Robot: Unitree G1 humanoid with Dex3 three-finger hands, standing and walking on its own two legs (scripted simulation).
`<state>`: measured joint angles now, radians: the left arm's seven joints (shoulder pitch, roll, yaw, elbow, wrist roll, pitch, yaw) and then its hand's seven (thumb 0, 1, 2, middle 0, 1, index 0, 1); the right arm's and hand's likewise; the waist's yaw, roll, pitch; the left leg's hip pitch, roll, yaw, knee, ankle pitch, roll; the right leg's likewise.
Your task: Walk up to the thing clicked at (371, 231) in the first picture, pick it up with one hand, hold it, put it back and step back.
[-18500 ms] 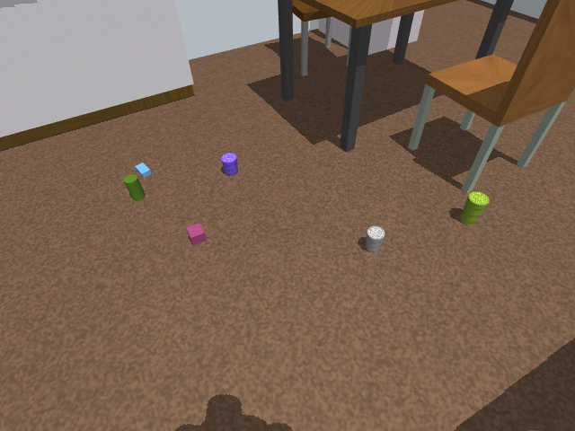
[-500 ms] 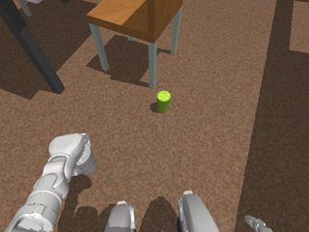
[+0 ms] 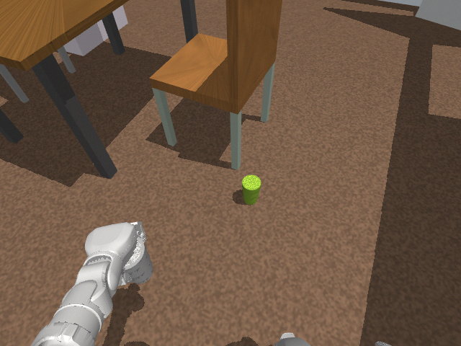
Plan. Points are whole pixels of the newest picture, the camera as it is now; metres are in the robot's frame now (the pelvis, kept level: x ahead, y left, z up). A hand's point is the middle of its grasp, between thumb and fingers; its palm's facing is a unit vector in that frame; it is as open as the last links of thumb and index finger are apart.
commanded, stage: lift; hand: left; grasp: from above
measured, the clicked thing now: (134, 262) +0.34 +0.21 -0.13
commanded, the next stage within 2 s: hold in 0.10 s
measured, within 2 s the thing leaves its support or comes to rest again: neither
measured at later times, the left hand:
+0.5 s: hand (113, 251) +0.33 +0.22 -0.04, palm faces -0.45 -0.06 -0.89, open 9.8 cm
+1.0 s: hand (111, 255) +0.31 +0.21 -0.01, palm faces -0.46 -0.05 -0.89, open 9.8 cm
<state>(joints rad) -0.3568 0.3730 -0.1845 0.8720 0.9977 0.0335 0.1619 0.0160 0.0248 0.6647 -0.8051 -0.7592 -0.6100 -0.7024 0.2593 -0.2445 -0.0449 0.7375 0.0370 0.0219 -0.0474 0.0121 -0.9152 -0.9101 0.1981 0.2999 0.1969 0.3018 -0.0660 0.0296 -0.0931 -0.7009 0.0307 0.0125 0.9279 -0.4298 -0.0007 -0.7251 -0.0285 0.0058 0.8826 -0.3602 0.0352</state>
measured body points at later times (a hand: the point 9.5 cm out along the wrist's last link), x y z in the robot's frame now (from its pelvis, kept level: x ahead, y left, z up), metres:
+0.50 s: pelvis +0.02 +0.00 +0.03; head +0.05 -0.01 +0.48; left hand +0.35 +0.22 +0.02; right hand +0.12 -0.27 -0.09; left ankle +0.01 +0.12 -0.69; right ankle +0.04 -0.14 -0.69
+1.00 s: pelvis +0.01 +0.00 +0.04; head +0.03 -0.02 +0.49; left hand +0.33 +0.21 +0.04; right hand +0.13 -0.27 -0.08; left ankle +0.01 +0.12 -0.69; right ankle +0.04 -0.14 -0.69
